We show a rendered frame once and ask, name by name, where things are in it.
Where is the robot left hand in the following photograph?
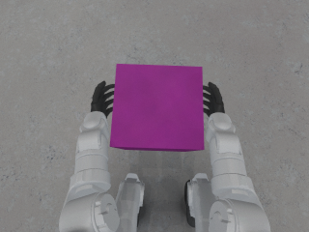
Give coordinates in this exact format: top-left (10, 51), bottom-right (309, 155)
top-left (91, 81), bottom-right (115, 119)

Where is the robot right forearm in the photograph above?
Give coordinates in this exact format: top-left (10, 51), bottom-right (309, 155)
top-left (205, 112), bottom-right (264, 211)

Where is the right robot thigh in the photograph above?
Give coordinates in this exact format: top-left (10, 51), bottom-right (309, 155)
top-left (187, 178), bottom-right (218, 232)

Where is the right robot shin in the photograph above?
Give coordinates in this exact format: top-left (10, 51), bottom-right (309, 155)
top-left (189, 173), bottom-right (211, 217)

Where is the robot left forearm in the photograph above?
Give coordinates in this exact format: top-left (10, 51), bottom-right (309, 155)
top-left (59, 111), bottom-right (111, 231)

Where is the robot left upper arm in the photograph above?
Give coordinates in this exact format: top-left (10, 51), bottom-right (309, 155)
top-left (59, 191), bottom-right (120, 232)

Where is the robot right upper arm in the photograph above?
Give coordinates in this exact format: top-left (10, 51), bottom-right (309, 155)
top-left (209, 198), bottom-right (270, 232)

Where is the robot right hand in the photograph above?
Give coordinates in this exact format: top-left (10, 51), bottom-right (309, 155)
top-left (203, 82), bottom-right (225, 117)

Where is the carton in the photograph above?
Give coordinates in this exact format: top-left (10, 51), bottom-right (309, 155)
top-left (109, 64), bottom-right (205, 152)

